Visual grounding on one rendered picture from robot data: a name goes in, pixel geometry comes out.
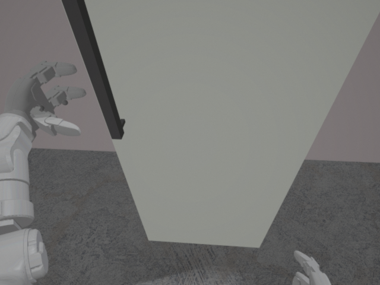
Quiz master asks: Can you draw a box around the left robot hand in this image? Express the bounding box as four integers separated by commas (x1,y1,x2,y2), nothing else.
4,61,86,136

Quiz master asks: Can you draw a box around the handle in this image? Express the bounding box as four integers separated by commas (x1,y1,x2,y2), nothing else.
62,0,125,140

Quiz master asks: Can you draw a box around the fridge door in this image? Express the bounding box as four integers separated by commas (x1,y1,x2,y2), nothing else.
61,0,380,248

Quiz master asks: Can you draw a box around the right robot hand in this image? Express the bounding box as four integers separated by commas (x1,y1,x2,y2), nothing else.
292,251,331,285

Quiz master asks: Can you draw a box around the left robot upper arm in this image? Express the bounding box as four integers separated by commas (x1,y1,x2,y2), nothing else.
0,228,48,285

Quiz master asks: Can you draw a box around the robot left forearm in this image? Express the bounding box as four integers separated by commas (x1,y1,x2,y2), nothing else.
0,113,36,235

